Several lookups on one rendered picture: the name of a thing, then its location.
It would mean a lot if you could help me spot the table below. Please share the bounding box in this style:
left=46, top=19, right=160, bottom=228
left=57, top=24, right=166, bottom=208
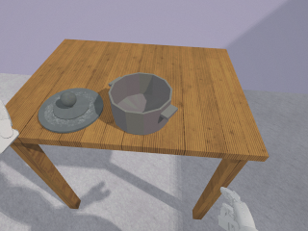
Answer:
left=5, top=38, right=269, bottom=219

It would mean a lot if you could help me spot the pot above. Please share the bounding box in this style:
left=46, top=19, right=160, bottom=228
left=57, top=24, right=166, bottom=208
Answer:
left=108, top=72, right=178, bottom=136

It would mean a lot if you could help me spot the robot left hand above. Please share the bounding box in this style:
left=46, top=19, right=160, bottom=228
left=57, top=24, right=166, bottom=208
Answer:
left=0, top=99, right=19, bottom=154

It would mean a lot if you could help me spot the robot right hand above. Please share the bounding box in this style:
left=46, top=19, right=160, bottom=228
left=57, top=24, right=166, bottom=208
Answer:
left=218, top=187, right=256, bottom=231

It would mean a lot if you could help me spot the knob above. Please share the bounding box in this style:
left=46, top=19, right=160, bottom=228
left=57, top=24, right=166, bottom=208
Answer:
left=60, top=91, right=77, bottom=107

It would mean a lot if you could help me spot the lid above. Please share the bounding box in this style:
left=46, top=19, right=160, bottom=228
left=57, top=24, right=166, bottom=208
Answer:
left=38, top=88, right=104, bottom=134

